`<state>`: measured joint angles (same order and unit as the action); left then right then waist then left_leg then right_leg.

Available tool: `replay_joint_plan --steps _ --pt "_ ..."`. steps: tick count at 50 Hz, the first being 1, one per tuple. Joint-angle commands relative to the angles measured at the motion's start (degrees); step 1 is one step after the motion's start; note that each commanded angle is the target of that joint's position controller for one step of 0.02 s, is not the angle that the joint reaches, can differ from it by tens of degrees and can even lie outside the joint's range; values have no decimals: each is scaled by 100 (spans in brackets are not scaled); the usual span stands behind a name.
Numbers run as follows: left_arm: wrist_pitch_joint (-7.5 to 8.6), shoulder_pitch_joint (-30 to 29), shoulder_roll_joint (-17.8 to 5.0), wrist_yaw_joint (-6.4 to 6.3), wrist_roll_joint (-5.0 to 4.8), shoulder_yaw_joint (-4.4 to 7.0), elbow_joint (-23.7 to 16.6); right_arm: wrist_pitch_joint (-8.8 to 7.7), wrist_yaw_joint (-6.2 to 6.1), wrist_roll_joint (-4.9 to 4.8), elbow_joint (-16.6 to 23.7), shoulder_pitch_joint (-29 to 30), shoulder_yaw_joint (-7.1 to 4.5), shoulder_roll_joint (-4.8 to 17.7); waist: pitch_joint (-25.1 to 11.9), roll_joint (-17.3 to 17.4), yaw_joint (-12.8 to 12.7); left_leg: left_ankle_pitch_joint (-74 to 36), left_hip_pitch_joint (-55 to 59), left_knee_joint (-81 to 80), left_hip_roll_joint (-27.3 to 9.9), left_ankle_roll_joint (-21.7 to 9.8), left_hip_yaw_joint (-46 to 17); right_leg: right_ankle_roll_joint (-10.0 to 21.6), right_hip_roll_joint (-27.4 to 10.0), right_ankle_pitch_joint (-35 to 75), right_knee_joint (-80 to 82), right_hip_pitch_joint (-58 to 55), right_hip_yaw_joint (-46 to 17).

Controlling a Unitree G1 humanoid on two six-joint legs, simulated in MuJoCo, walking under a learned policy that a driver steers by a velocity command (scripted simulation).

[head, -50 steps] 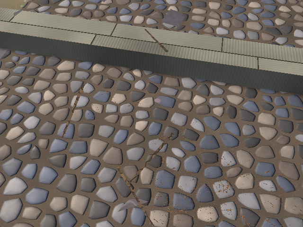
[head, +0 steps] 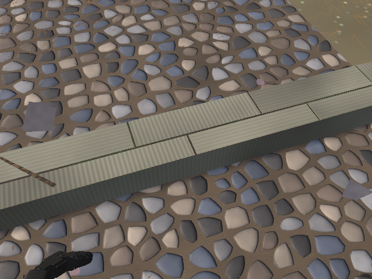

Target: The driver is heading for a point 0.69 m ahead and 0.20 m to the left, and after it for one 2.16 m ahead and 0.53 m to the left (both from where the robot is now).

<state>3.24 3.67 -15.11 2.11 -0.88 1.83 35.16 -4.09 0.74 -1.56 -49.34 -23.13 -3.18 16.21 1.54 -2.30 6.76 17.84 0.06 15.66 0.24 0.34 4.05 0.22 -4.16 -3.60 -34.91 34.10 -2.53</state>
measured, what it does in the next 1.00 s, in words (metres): walks ahead, turning left: right foot, then left foot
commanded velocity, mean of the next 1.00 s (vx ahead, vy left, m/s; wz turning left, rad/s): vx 0.50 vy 0.00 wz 0.46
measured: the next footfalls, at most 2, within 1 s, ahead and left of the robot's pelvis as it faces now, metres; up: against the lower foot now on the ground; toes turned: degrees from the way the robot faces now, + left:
right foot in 0.06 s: +0.20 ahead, -0.14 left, +0.00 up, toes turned +1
left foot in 0.54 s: +0.39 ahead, +0.14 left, +0.00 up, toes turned +22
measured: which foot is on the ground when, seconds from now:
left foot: down 0.00-0.06, up 0.08-0.52, down 0.54-1.00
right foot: up 0.00-0.04, down 0.06-0.56, up 0.58-1.00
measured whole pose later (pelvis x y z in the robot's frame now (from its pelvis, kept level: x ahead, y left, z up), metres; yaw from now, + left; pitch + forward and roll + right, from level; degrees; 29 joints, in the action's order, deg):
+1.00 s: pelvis +0.49 +0.12 +0.00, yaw +32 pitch +1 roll +0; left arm 1.9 3.5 -14.7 0.6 2.4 0.9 42.4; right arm -2.2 -0.5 1.3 -49.7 -23.4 -3.6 16.3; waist 2.5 -1.3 4.6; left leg 19.1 0.3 18.8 7.9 -6.4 -9.7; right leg -1.7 -2.1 -8.5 -42.8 34.1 0.1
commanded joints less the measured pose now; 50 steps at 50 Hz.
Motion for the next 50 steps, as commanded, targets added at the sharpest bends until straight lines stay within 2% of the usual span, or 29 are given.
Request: replay_joint_plan --steps 1,2,3,4,5,6,7,8,9,11,15,19,24,26,27,28,29,30,31,32,33,34,35,37,42,45,46,48,50 --pt "182 -141 -593 31 -28 204 -460 18 -45 -53 256 188 -263 1195 57 793 -520 -2477 -260 -22 -1496 -934 -1138 156 270 -172 578 -823 193" --pt "191 384 -747 -1 3 300 -308 36 -60 -63 248 251 -244 1170 -238 744 -858 -3141 -382 575 -1323 -791 -973 291 394 -117 833 -1687 299" --pt "188 1185 -1041 -69 59 445 -101 23 -63 -9 261 218 -170 976 -811 658 -1242 -3150 -885 1633 -1007 -589 -747 468 216 19 743 -3029 160" --pt "141 2224 -1550 -173 170 569 11 -13 -58 211 476 201 15 480 -1860 -259 -1577 -1142 -2121 3604 -560 -314 -449 840 -1164 308 486 -4778 -1239" --pt "50 2588 -1722 -214 720 501 183 28 0 263 538 -572 13 236 -2718 -1596 -1333 1641 -3312 5190 349 -242 -398 1295 -2347 36 1247 -5586 -3313" --pt "-4 2227 -1282 -214 609 422 104 120 -46 347 349 -250 -119 669 -1997 -649 -1315 1274 -3715 5575 36 -350 -908 1127 -2027 -411 1466 -4926 -3002" --pt "15 1755 -892 -210 480 288 154 123 -2 314 412 122 -129 633 -1107 -504 -1122 751 -3774 5414 -179 -397 -884 951 -1699 -350 1584 -4112 -2108" --pt "32 1432 -628 -185 410 201 212 144 38 275 388 258 -110 542 -638 -396 -935 389 -3584 5118 -356 -360 -808 812 -1435 -47 1827 -3466 -1506" --pt "54 1277 -528 -194 335 162 259 214 72 322 362 281 -115 498 -386 -526 -800 256 -3384 4911 -434 -306 -757 725 -1246 194 1991 -3048 -1067" --pt "132 1224 -540 -193 298 169 356 350 161 357 320 211 -107 421 -328 -602 -648 79 -3042 4891 -415 -230 -647 795 -1160 376 2246 -2628 -650" --pt "250 1374 -663 -209 261 248 641 394 306 361 613 982 -67 294 64 -394 -654 -613 -3645 4249 -575 -150 -648 963 -1276 -88 2783 -2683 -117" --pt "260 1450 -755 -210 266 300 847 364 429 346 817 1634 11 216 202 -345 -734 -1291 -3332 2976 -591 -184 -448 803 -1171 -39 2813 -2698 628" --pt "154 1752 -1031 -232 266 399 1105 390 458 393 1070 2194 -6 391 348 -286 -881 -746 -2941 2179 -371 -521 67 587 -1307 190 2376 -3101 1051" --pt "82 1759 -1155 -235 254 416 1177 347 370 445 989 1809 -62 458 68 -181 -672 -332 -2288 1895 24 -749 303 485 -1227 2058 1231 -3296 1376" --pt "39 1740 -1119 -232 240 385 1172 287 299 485 721 997 -135 546 -398 91 -318 -402 -1316 1569 352 -903 383 381 -997 2684 -58 -3098 1645" --pt "20 1805 -941 -232 290 303 1034 245 187 531 426 -144 -301 1000 -1132 802 103 265 127 1212 -284 -1187 -714 157 -756 1555 -1877 -2119 1741" --pt "55 1945 -312 -133 303 156 580 257 103 379 502 -121 -483 1871 -1458 2429 -249 627 1514 359 -1893 -1975 -3921 -200 365 -2808 -3682 305 1444" --pt "54 1360 -823 -146 367 246 608 289 84 235 575 -115 -464 1719 -1426 1293 4 492 1506 -152 -1932 -1972 -4546 -129 322 -2742 -4040 894 254" --pt "97 1094 -834 -114 259 246 566 309 47 227 526 132 -405 1489 -749 891 -128 -204 1034 -29 -1794 -1862 -3611 -27 28 -2086 -3878 1043 138" --pt "139 1129 -756 -123 227 210 658 296 29 225 529 389 -325 1163 -334 499 -362 -1135 352 -2 -1530 -1678 -3013 9 -159 -1617 -3399 705 144" --pt "111 1154 -719 -145 290 202 716 269 10 204 563 630 -273 998 -201 423 -548 -1835 -71 -33 -1258 -1538 -2575 -9 -242 -1483 -3064 334 126" --pt "30 1317 -693 -151 364 185 777 236 4 181 584 811 -223 859 -264 506 -718 -2327 -351 -75 -1076 -1473 -2254 -63 -275 -1398 -2872 -45 106" --pt "-48 1357 -656 -147 400 175 814 180 14 175 595 832 -200 817 -360 522 -776 -2805 -500 -74 -984 -1485 -2093 -118 -223 -1382 -2812 -273 138" --pt "-145 1257 -552 -123 394 153 786 100 20 149 510 693 -219 887 -337 455 -818 -3035 -637 -170 -846 -1537 -1931 -229 -145 -1246 -2559 -258 211" --pt "-160 172 -472 -107 364 101 481 109 -17 159 335 227 -255 947 62 511 -497 -2480 -549 -355 -690 -1436 -2039 -404 -54 -401 -1363 303 247" --pt "-126 -220 -368 -123 295 34 378 106 -56 222 252 -13 -257 893 -47 727 -325 -2792 -311 -56 -673 -1383 -2074 -413 141 -199 -1001 164 292" --pt "-111 -359 -404 -127 277 24 310 113 -69 239 256 -60 -253 873 -18 654 -293 -2979 -298 28 -695 -1380 -2142 -385 185 -194 -886 132 286" --pt "-65 -428 -483 -165 296 28 240 129 -137 317 263 -94 -246 890 -2 685 -304 -3661 276 320 -989 -1439 -2468 -214 197 -549 -1000 484 254" --pt "24 -131 -456 -206 373 7 371 119 -234 308 222 -32 -186 756 -23 597 -421 -5520 490 844 -864 -1172 -2093 21 324 -626 -577 66 382"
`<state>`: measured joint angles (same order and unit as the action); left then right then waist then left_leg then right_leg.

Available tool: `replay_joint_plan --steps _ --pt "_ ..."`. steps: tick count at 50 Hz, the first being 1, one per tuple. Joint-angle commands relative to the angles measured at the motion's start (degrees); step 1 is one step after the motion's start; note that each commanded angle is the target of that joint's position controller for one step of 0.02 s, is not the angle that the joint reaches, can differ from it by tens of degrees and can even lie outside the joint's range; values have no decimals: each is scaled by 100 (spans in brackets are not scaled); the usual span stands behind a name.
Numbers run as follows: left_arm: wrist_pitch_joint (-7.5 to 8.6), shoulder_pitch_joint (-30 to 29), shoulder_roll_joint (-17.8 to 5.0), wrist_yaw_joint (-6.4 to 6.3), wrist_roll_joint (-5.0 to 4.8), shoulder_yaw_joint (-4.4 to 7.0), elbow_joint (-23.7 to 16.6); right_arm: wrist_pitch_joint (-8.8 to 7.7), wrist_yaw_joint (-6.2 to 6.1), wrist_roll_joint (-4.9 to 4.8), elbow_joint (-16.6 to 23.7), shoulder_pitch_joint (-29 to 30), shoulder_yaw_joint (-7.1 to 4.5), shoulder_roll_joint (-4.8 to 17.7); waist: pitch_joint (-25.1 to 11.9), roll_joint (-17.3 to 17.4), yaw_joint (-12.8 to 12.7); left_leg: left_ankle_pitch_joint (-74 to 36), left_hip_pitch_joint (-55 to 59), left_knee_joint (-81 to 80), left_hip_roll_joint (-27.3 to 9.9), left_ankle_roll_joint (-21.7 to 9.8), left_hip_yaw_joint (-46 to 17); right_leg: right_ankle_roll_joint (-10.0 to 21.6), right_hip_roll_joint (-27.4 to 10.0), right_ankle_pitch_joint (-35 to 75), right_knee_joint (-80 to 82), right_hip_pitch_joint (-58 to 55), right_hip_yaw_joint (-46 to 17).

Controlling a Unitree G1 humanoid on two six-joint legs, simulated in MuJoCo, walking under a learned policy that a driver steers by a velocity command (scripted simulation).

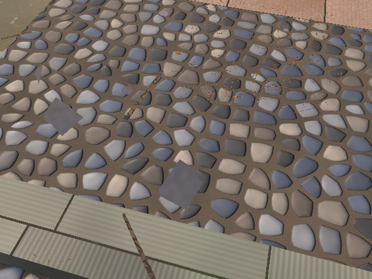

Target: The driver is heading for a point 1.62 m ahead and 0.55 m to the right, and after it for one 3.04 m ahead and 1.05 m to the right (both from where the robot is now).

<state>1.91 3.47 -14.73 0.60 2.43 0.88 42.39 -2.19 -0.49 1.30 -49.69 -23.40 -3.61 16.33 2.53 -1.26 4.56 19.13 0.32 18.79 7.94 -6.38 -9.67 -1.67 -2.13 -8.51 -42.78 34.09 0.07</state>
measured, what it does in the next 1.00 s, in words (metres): walks ahead, turning right: right foot, then left foot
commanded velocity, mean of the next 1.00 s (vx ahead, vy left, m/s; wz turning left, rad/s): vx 0.09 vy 0.00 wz -0.38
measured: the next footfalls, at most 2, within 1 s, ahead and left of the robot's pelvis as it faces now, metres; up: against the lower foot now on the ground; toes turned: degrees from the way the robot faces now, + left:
right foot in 0.08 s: +0.20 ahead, -0.11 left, +0.00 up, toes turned +1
left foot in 0.64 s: +0.19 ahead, +0.09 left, +0.00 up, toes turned -20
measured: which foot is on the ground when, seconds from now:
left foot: down 0.00-0.06, up 0.08-0.62, down 0.64-1.00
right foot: up 0.00-0.06, down 0.08-0.64, up 0.66-1.00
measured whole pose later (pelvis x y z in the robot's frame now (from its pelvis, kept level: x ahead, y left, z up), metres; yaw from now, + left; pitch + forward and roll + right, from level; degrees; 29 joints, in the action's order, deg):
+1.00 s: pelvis +0.11 +0.00 +0.00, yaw -29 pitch +1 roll -1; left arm -4.6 10.7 -15.1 -0.9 -1.1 3.7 36.2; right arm 2.2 -4.1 0.9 -37.6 -10.6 -2.0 12.2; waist 3.3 -1.2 0.4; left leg 15.9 -13.5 28.9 -3.9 -1.0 7.2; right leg -9.5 -0.8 -23.0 -60.2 28.9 -1.6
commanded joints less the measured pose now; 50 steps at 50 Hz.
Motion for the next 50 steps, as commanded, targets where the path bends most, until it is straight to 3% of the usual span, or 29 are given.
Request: replay_joint_plan --steps 1,2,3,4,5,6,7,8,9,11,14,19,24,25,26,27,29,31,32,33,34,35,37,38,40,42,46,48,50 --pt "203 417 -482 -77 58 110 -146 -95 -134 -16 242 114 -114 699 -303 507 -418 -6516 208 912 -1428 -240 -471 360 337 33 694 -870 237" --pt "238 1104 -483 -110 42 148 90 -102 -128 -72 201 222 -122 772 -566 626 -784 -7006 18 1582 -1297 -87 -363 467 500 583 1216 -1838 377" --pt "294 1933 -594 -139 19 213 419 -143 -89 -151 222 432 -133 813 -790 484 -1219 -6139 -432 2460 -1008 84 -233 559 433 1672 2009 -2934 362" --pt "343 2566 -1005 -185 5 297 604 -217 -46 -226 352 450 -53 467 -1098 -318 -1353 -2625 -1618 4351 -311 389 139 929 -878 4572 1919 -4186 -991" --pt "318 2634 -1179 -109 -52 283 755 -176 -86 -219 224 -541 11 7 -1428 -927 -596 1281 -2270 5488 329 541 73 1460 -2078 8505 1605 -4515 -2479" --pt "268 2247 -1014 -18 -228 288 724 -67 -128 -37 -85 -1079 2 89 -1528 -404 -326 829 -2158 5937 31 625 -138 1814 -1994 7923 1653 -4130 -2551" --pt "200 1405 -765 -39 -303 267 562 28 -104 64 -118 -943 -2 245 -1206 -547 -119 591 -2535 6243 -267 721 305 2124 -1891 5516 1950 -3620 -2491" --pt "120 892 -316 -54 -271 146 416 96 -60 185 21 -243 -6 403 -780 -299 -232 445 -2734 6287 -481 751 484 1969 -1445 3710 2276 -2996 -2277" --pt "76 718 -313 -86 -240 134 361 150 0 226 254 294 -39 473 -410 -272 -247 369 -2917 6298 -549 787 589 1819 -1127 3224 2426 -2541 -1999" --pt "42 988 -599 -127 -183 234 504 273 73 177 415 542 -2 330 -298 -140 -221 164 -2770 6087 -586 860 702 1687 -863 3467 2437 -2012 -1561" --pt "18 1369 -740 -133 -153 344 610 368 -1 130 563 664 84 84 -600 -234 -312 154 -3108 6255 -516 971 893 1716 -734 3997 2222 -2223 -1495" --pt "-217 1554 -736 -247 -132 441 495 486 -79 106 938 1194 117 47 -678 -368 -497 146 -3765 5773 -634 1098 857 1692 -638 2099 2190 -2433 -2070" --pt "-432 1495 -669 -347 -57 522 278 511 -166 34 1166 1424 220 -123 -520 -641 -633 434 -3243 4231 -579 1068 914 1497 -428 700 2268 -2163 -2434" --pt "-471 1499 -682 -342 -37 548 245 499 -194 3 1200 1427 231 -129 -498 -710 -673 517 -2992 3796 -534 1033 920 1443 -442 704 2286 -2117 -2530" --pt "-523 1108 -663 -506 -306 503 -87 411 -288 -338 1131 1505 164 -55 -600 -832 -628 421 -2515 3146 -454 1303 543 1335 -566 341 2412 -1986 -3007" --pt "-558 1021 -727 -562 -306 514 -109 362 -318 -397 1070 1357 127 79 -612 -875 -556 403 -2213 2664 -490 1357 453 1254 -625 370 2378 -2048 -3078" --pt "-608 1033 -763 -577 -291 556 -143 286 -287 -367 907 1216 53 164 -489 -889 -564 136 -1847 1544 -514 1359 446 1173 -564 605 2251 -2210 -3263" --pt "-598 1117 -584 -524 -437 539 -160 226 -241 -317 756 1191 -30 193 -326 -419 -505 -775 -1178 105 -563 1257 553 929 5 -159 1720 -1909 -2977" --pt "-589 1457 -405 -480 -418 531 -94 230 -246 -262 735 1221 -85 388 -368 492 -674 -1514 -596 28 -1302 990 -102 608 595 -1867 562 -1186 -2232" --pt "-546 1642 -333 -492 -462 567 -267 268 -236 59 864 1067 -143 874 -577 1911 -703 -3351 -492 -26 -3003 -156 -1786 123 1588 -3195 -1580 -71 -1073" --pt "-500 1798 -781 -466 -374 679 -243 215 -207 334 1151 1499 -69 594 -661 1718 -754 -4027 -1020 -152 -3637 -937 -2326 -301 1187 -3492 -3756 73 -1050" --pt "-576 1808 -925 -471 -420 735 -171 213 -208 265 1303 2041 44 202 -384 1303 -909 -3778 -1321 -3 -3234 -924 -1467 -423 1032 -3299 -5105 315 -924" --pt "-733 1712 -664 -528 -330 622 -115 259 -237 18 1357 2146 141 -70 -146 475 -887 -2682 -1463 312 -2246 -404 -187 -489 975 -2381 -5981 720 -819" --pt "-729 1532 -531 -512 -313 568 -209 284 -312 -32 1317 2019 134 30 -4 464 -782 -2363 -1547 265 -2040 -432 27 -548 1018 -2000 -6115 756 -705" --pt "-589 978 -586 -409 -344 529 -588 297 -455 -30 1305 1560 114 177 -70 420 -522 -2032 -1037 254 -1907 -582 299 -680 863 -1166 -5122 977 -755" --pt "-532 577 -566 -344 -373 500 -830 306 -497 11 1327 1149 64 263 -294 819 -286 -2684 -226 344 -2098 -769 287 -859 787 -968 -4076 1161 -703" --pt "-551 485 -330 -200 -326 366 -1095 347 -452 0 1513 1182 -125 578 -625 1094 -284 -3222 50 283 -2528 -892 325 -988 241 -1469 -2423 625 -358" --pt "-578 784 -244 -136 -347 302 -1034 377 -402 -16 1687 1581 -170 651 -748 1264 -416 -3493 -646 344 -2448 -769 755 -843 115 -1564 -1749 -446 29" --pt "-588 633 -374 -82 -376 320 -1152 365 -336 -83 1731 1574 -209 755 -714 1316 -338 -3479 -968 353 -2578 -692 861 -608 56 -1451 -1033 -947 204"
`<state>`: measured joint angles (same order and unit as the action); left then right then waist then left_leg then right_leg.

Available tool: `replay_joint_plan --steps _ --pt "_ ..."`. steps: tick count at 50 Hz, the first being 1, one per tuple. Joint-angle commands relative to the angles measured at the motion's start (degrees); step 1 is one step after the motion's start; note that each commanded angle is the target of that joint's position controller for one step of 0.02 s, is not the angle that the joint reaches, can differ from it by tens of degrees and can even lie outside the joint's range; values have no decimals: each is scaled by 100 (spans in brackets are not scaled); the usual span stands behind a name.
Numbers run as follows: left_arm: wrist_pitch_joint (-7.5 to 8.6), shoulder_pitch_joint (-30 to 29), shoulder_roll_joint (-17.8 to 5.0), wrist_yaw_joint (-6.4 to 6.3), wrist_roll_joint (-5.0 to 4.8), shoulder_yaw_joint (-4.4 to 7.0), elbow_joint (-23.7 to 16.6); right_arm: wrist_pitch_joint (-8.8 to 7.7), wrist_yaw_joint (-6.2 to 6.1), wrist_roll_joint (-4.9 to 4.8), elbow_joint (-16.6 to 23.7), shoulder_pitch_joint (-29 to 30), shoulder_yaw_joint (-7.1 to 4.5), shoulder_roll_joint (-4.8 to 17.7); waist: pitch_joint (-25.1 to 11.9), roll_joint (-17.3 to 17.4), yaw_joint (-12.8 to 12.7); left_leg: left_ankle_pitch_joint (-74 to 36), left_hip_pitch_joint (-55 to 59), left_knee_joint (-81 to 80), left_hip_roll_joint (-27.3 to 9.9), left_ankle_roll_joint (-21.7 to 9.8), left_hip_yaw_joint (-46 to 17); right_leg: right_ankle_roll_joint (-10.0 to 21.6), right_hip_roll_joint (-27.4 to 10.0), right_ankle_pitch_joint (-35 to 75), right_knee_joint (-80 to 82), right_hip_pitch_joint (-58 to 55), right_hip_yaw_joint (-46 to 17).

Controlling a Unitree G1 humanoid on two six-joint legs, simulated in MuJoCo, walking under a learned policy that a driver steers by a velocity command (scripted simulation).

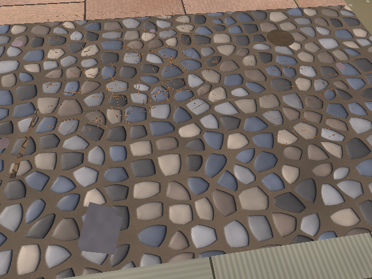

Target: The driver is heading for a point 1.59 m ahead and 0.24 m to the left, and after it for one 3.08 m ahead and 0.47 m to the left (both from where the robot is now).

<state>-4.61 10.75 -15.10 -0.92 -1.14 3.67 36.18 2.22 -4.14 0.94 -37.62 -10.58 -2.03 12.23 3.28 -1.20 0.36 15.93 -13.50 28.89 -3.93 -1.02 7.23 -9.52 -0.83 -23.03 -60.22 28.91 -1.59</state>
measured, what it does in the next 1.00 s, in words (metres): steps on the spot, turning left: right foot, then left foot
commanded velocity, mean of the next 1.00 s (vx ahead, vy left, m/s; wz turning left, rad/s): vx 0.17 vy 0.00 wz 0.20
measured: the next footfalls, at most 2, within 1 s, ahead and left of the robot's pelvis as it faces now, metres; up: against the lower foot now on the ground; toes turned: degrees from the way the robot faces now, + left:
right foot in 0.12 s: +0.02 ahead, -0.14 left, +0.00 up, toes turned -7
left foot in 0.60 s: -0.04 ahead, +0.04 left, +0.00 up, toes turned +7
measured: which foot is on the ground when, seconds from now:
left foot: down 0.00-0.12, up 0.14-0.58, down 0.60-1.00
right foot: up 0.00-0.10, down 0.12-0.60, up 0.62-1.00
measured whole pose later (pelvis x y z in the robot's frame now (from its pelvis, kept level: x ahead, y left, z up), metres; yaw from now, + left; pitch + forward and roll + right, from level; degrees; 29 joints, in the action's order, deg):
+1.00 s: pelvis +0.09 -0.04 +0.00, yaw +19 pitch +4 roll -1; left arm -1.1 2.0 -10.5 -0.2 3.2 -0.8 30.2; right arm -3.6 -1.5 1.7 -49.6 -32.3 -1.9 12.1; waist -1.3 -2.0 2.9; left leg 21.2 0.1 17.3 3.0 -3.4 -11.5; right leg 1.8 -2.4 -35.8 -108.8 68.3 1.4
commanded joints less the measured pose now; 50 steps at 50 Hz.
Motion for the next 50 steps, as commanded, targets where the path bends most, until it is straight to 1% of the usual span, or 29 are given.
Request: replay_joint_plan --steps 1,4,5,6,7,8,9,11,12,15,18,21,24,25,27,29,30,31,32,33,35,37,39,44,45,47,48,49,50 --pt "51 -120 -383 85 -13 62 -576 -89 63 -95 491 222 -385 1196 -774 1279 111 -2992 408 -614 -1474 -1191 -850 301 -77 3 1036 -548 422" --pt "51 120 -394 122 -18 132 -547 -119 137 -242 368 184 -412 1164 -766 1086 -41 -2402 367 -107 -1452 -831 -684 803 65 747 2755 -1192 649" --pt "81 235 -473 95 -11 191 -486 -139 165 -220 239 -51 -386 1031 -762 804 -85 -1928 202 318 -1229 -548 -443 982 272 1172 3479 -1601 666" --pt "123 389 -814 46 23 287 -485 -166 207 -112 159 -338 -313 770 -822 -227 -31 -720 -810 1534 -783 -82 3 1215 -131 2816 3775 -2632 -194" --pt "180 553 -1302 -45 137 323 -653 -187 278 153 421 -233 -102 301 -1065 -2072 -6 2324 -2380 3431 -20 551 154 2209 -1918 5589 3545 -3299 -2269" --pt "332 551 -854 34 411 164 -683 -181 237 -73 348 143 -231 674 -1673 -1330 -474 2359 -2039 4643 35 693 -842 3169 -2427 4958 3830 -2447 -2409" --pt "407 162 -574 93 448 33 -580 -103 242 -291 155 68 -314 871 -1208 -893 -238 1970 -1890 4943 -69 684 -994 2939 -1980 3968 3948 -1913 -1701" --pt "459 -539 4 141 275 -154 -411 36 230 -212 -292 -378 -328 720 -686 -566 132 1334 -1538 4679 -83 740 -964 2220 -1235 3141 3792 -1361 -762" --pt "471 -633 70 144 269 -191 -310 72 247 -155 -425 -574 -328 660 -586 -555 225 982 -1163 4572 1 791 -884 2104 -1066 3287 3763 -1083 -395" --pt "497 -524 -38 39 346 -154 -179 3 361 -192 -328 -230 -193 391 -517 -540 63 705 -827 2709 -28 763 -873 1949 -970 3195 3778 -1549 -105" --pt "407 -364 -448 -111 308 -6 -161 19 305 -238 -137 -15 -183 595 -709 -687 -172 1453 -706 2046 70 793 -652 2288 -1407 3620 3658 -2115 -583" --pt "308 -328 -601 -185 186 84 -134 69 217 -237 -120 -165 -209 697 -560 -448 -232 1593 -986 2050 67 710 -574 2566 -1752 3262 3751 -2159 -998" --pt "307 -229 -664 -262 209 153 -67 53 215 -184 35 -1 -201 615 -633 -337 -254 1725 -1319 2126 -2 532 -611 2653 -1969 2802 3933 -2408 -1151" --pt "349 144 -343 -201 432 42 162 75 325 125 -49 -303 -157 403 -656 -278 -227 1716 -887 1887 272 243 -343 2369 -1682 2593 3940 -2204 -639" --pt "381 -146 -457 -120 429 97 120 44 465 69 -33 -417 -170 366 -611 -655 -81 1348 -431 1350 441 -109 -123 2110 -1471 1201 4087 -1777 -304" --pt "337 -521 -513 -70 317 133 22 -3 547 24 -168 -876 -188 362 -522 -508 293 596 616 37 656 -438 14 1747 -1233 107 3821 -1040 101" --pt "325 -668 -353 -34 308 109 -52 -68 539 67 -331 -1294 -232 527 -441 131 466 622 1319 -716 383 -631 -762 1427 -907 -148 2800 -324 537" --pt "335 -963 154 21 292 -46 -408 -160 496 121 -289 -1673 -382 1207 -506 1694 594 993 1991 -1540 -1336 -1177 -3579 909 -20 -1052 780 1266 1317" --pt "365 -1139 -79 28 399 -17 -505 -160 432 151 -212 -1704 -485 1546 -84 1484 676 771 1536 -1922 -1772 -1749 -4585 862 262 -1143 -168 1926 416" --pt "404 -960 -167 77 400 12 -401 -151 379 146 -196 -1418 -435 1325 180 1003 438 1413 1271 -1894 -1631 -1865 -4199 846 -24 -600 -864 2060 140" --pt "514 -668 -380 202 421 58 -222 -176 369 46 -66 -888 -294 960 376 419 68 1793 958 -1937 -921 -1467 -3294 845 -183 352 -980 2086 109" --pt "512 -350 -277 260 495 33 -17 -314 384 41 -81 -900 -287 892 78 588 14 182 1024 -1741 -554 -1392 -2757 792 -100 776 -1573 1815 330" --pt "485 -324 -132 224 503 -16 -69 -422 404 21 -215 -1274 -325 955 -211 472 79 -648 1131 -1447 -511 -1580 -2650 802 -41 518 -2686 2124 402" --pt "485 -1639 103 150 465 -205 -815 -550 269 71 -678 -2499 -275 920 224 588 528 -693 2246 -1396 -910 -1895 -3484 862 -159 -492 -4554 4906 392" --pt "493 -1970 244 88 472 -279 -1026 -604 249 103 -787 -2711 -251 879 294 849 666 -880 2584 -1240 -1075 -1962 -3715 969 -113 -1130 -5649 5853 336" --pt "549 -2348 313 34 448 -425 -1428 -691 220 134 -905 -2646 -228 915 478 686 528 -657 2436 -1419 -1188 -1707 -3592 1144 -240 -1701 -5873 6553 -36" --pt "573 -2470 311 32 413 -475 -1587 -712 225 133 -972 -2483 -206 929 603 649 398 -482 2012 -1659 -1058 -1514 -3384 1183 -272 -1712 -5458 6368 27" --pt "549 -2578 366 43 439 -567 -1772 -663 234 36 -1079 -2365 -190 875 614 551 282 -355 1337 -1920 -705 -1235 -3087 1228 -381 -1631 -4424 5682 116" --pt "499 -2595 328 73 406 -582 -1898 -620 215 24 -1145 -2352 -178 911 549 661 305 -513 836 -2445 -612 -1245 -2946 1204 -312 -1337 -3843 4936 464"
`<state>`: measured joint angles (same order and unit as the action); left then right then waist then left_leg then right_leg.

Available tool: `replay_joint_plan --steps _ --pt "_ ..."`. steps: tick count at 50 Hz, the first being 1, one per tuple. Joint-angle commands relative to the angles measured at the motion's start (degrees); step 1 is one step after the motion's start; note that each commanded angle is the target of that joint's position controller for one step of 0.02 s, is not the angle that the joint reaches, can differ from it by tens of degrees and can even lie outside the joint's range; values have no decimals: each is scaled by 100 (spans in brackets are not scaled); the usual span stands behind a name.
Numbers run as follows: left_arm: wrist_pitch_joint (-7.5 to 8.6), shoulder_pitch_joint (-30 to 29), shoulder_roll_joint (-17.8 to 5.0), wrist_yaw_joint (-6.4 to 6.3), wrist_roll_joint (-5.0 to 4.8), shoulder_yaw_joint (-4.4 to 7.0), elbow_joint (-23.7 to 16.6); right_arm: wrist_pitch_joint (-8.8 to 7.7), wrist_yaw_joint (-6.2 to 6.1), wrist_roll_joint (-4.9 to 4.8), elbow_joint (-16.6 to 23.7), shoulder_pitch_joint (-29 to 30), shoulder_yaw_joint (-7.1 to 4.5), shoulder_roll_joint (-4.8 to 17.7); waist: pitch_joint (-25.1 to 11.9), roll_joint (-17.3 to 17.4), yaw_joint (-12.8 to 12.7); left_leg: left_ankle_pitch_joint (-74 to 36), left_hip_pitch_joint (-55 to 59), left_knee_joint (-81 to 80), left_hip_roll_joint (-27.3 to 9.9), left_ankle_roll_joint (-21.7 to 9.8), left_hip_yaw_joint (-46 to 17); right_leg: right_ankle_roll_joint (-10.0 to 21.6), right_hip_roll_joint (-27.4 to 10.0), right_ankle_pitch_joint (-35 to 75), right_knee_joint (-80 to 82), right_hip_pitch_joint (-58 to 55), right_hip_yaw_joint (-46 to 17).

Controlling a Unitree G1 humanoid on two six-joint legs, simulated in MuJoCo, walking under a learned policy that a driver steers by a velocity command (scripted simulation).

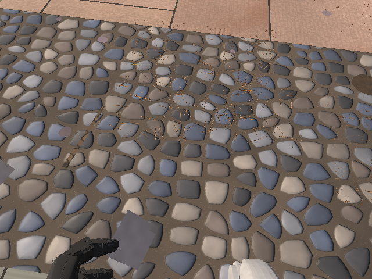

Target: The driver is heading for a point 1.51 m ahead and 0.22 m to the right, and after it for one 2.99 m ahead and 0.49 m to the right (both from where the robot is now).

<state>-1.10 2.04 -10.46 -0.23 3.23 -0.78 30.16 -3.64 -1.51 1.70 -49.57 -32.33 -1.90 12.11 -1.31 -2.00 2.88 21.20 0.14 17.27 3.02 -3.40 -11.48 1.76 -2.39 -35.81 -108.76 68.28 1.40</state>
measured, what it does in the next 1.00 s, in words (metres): climbs, turning right: right foot 0.14 m higher, then left foot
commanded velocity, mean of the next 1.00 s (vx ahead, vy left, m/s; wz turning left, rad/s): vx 0.17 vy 0.00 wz -0.14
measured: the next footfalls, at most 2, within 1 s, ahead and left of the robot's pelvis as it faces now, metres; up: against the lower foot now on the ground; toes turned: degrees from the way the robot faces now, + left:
right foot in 0.12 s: +0.26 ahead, -0.14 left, +0.14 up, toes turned +2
left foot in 0.64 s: +0.40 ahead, +0.07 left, +0.14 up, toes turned -5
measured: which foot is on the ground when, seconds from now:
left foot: down 0.00-0.12, up 0.14-0.62, down 0.64-1.00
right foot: up 0.00-0.10, down 0.12-0.66, up 0.68-1.00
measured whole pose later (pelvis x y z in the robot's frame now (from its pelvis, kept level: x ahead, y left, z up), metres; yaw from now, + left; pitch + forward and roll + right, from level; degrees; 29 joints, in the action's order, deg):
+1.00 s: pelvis +0.33 -0.07 +0.15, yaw -15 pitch +4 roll +1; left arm 4.6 13.8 -15.2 5.3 2.4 2.0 39.7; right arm -5.3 -1.9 2.3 -39.2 -14.0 -1.9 13.2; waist -2.8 -1.5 3.0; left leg 10.6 -13.3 20.5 -5.0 1.5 9.4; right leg -1.8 -3.2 -21.7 -50.0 28.0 0.9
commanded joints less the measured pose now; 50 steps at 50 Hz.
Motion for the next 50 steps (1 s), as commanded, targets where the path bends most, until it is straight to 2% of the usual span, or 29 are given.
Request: replay_joint_plan --steps 1,2,3,5,6,7,8,9,11,12,13,15,17,18,20,24,26,29,30,31,32,33,34,36,38,39,40,42,50 --pt "55 -1413 -47 96 -9 -199 -1312 50 -79 -139 185 103 -204 921 707 625 -117 -1949 -1444 -1859 -1286 -996 -746 182 -219 607 2105 -936 313" --pt "-16 -1056 -27 114 -60 -188 -1220 97 -61 -189 230 473 -215 990 522 763 -275 -2658 -1993 -2016 -1121 -885 -390 283 -106 953 2865 -2373 443" --pt "-15 -287 -49 105 -95 -102 -859 97 -11 -250 421 917 -240 1188 -13 908 -648 -5368 -2282 -1468 -1024 -753 89 408 271 1021 3112 -3964 702" --pt "14 1631 -533 -31 -228 241 -279 16 76 -351 378 863 -473 1810 -1200 1252 -1505 -9140 -1273 987 -1143 -374 124 479 682 1007 3980 -5550 323" --pt "124 2290 -950 -111 -154 443 -167 -107 134 -366 478 1201 -527 1721 -1622 807 -1891 -8109 -1473 2959 -841 -122 70 609 181 543 5095 -6204 -720" --pt "249 2550 -1753 -134 40 583 45 -198 242 -369 984 1452 -320 661 -1970 -1937 -1560 -920 -2761 5368 455 175 212 880 -1613 1237 7204 -6675 -3655" --pt "129 2120 -1750 -198 -135 627 100 -199 380 -79 995 847 -321 470 -2463 -2161 -1048 -329 -3273 6919 804 84 -575 1053 -1890 2212 8611 -6579 -5957" --pt "132 1232 -1380 -181 -194 549 43 -133 396 -43 916 643 -301 320 -1739 -1389 -412 -457 -3621 7491 522 67 -432 1184 -1917 1582 8411 -5919 -5487" --pt "180 821 -333 -181 -195 325 515 74 311 90 855 866 -222 129 -173 -510 -71 -583 -4003 7569 27 42 444 1088 -1409 1508 7841 -4453 -3680" --pt "249 986 -106 -168 -153 276 779 183 247 113 891 923 -140 -120 47 -429 17 -346 -4099 7975 111 11 429 1083 -1269 1827 7791 -3964 -3158" --pt "623 1052 246 105 -75 10 1141 24 575 12 1264 1678 163 24 -368 -681 -204 -873 -4554 8188 -113 -274 -319 1181 -925 873 8047 -3683 -2648" --pt "849 908 89 78 -76 90 1622 -3 580 131 1305 1820 213 -27 -262 -237 -52 -1118 -5416 8267 65 -491 -476 1456 -942 1336 8426 -3819 -2655" --pt "922 631 -346 134 87 196 1675 -57 452 126 1378 1944 152 514 -575 138 23 -1733 -5492 7051 -81 -219 -266 1317 -707 1772 8763 -4305 -1980" --pt "917 320 -435 227 9 210 1519 -28 458 24 1474 2092 106 662 -712 128 89 -1515 -4996 6686 -270 60 199 1158 -614 2148 8951 -4202 -1526" --pt "1078 -313 -268 290 -174 29 1215 -23 525 73 1354 2028 146 530 -699 152 478 -1801 -3884 5836 -792 522 604 700 -331 3911 8907 -3664 -918" --pt "1215 1229 -1281 199 -200 385 1327 -100 414 29 1651 3092 96 623 -621 -114 -332 -1290 -3416 3357 -453 921 1186 633 -255 5873 8603 -5134 -663" --pt "1089 1922 -1374 292 -196 535 1434 -92 325 9 1898 3446 52 598 -471 -322 -561 -1083 -3775 2615 -313 814 1182 1024 -624 6252 8379 -6163 -1198" --pt "973 1654 -1195 409 -182 604 1182 -105 145 30 1917 3357 50 587 -497 -425 -554 -915 -4115 1966 -492 597 758 1459 -1227 6400 8137 -7013 -2030" --pt "506 1118 -1141 72 -710 585 851 -19 91 -376 1807 3220 63 431 -593 -632 -453 -878 -3398 1174 -185 454 1008 1037 -699 6347 7775 -6944 -1650" --pt "322 908 -1204 -48 -791 583 737 -15 68 -371 1689 2845 32 456 -744 -580 -184 -1808 -2387 530 -149 339 1059 809 -408 6386 7546 -6421 -1520" --pt "270 839 -1085 -97 -686 540 568 -30 10 -199 1653 2475 -96 833 -1104 -353 -86 -3086 -1108 508 -702 50 669 475 -127 5693 6978 -5671 -1357" --pt "311 991 -668 -64 -476 425 367 42 -68 2 1770 2336 -240 1365 -1383 991 -207 -6098 423 1045 -2082 -718 -547 68 537 2843 5782 -3999 -892" --pt "350 1231 -820 -5 -416 416 372 173 -73 14 1698 2086 -246 1215 -1700 2082 -174 -6842 890 955 -2917 -1588 -1536 -268 831 -246 4610 -2881 -496" --pt "168 1176 -1169 56 -577 557 531 236 -90 -42 1828 2286 -111 657 -1187 927 -227 -5234 158 857 -2412 -1298 -697 -563 353 107 3375 -2639 -628" --pt "-64 1079 -1090 -7 -529 550 435 249 -136 -118 1882 2720 -101 707 -690 862 -380 -3837 -752 488 -2039 -998 -83 -719 159 705 3407 -2811 -610" --pt "376 1442 -780 188 312 311 553 -94 -119 -22 1832 2512 -108 583 -1027 1383 -327 -2643 -1407 -295 -2041 -1252 -77 -722 260 1001 2618 -3185 -410" --pt "544 1446 -875 313 320 400 626 -207 -133 -10 1819 2669 -150 668 -772 1098 -377 -1012 -1529 -616 -1950 -1075 0 -648 228 1199 2465 -3174 -464" --pt "669 1289 -1038 470 22 461 690 -269 -125 48 1754 2782 -156 766 -436 796 -293 434 -1408 -890 -1776 -716 286 -559 244 1586 2755 -2811 -331" --pt "746 1152 -777 553 -136 349 611 -263 -6 76 1472 2306 -337 1222 -158 850 -126 568 -1102 -583 -2283 -608 837 -107 -94 1736 6913 -4317 -8"
Keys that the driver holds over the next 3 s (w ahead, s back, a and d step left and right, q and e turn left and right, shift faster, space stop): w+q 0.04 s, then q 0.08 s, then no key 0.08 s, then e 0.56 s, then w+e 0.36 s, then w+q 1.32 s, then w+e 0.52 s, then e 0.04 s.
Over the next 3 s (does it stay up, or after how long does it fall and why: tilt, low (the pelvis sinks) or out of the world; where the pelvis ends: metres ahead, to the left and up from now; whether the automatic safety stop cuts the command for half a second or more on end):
stays up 1.31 -0.14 0.13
